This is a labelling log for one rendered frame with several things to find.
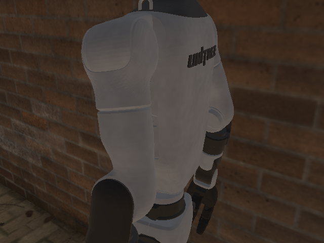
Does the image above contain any humanoid robot torso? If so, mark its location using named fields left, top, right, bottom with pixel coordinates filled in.
left=124, top=0, right=216, bottom=243

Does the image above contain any robot right forearm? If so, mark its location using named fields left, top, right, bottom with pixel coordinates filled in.
left=193, top=120, right=232, bottom=189

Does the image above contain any left robot upper arm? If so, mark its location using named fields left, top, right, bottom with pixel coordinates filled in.
left=81, top=13, right=158, bottom=223

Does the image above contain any robot head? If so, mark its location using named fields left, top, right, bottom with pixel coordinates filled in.
left=130, top=0, right=208, bottom=18

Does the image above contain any robot left forearm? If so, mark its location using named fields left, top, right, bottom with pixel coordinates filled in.
left=85, top=179, right=139, bottom=243

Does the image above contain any right robot upper arm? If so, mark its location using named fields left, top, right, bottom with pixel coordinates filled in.
left=206, top=14, right=234, bottom=133

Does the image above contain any right robot hand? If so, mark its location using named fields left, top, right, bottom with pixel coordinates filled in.
left=187, top=180, right=218, bottom=235

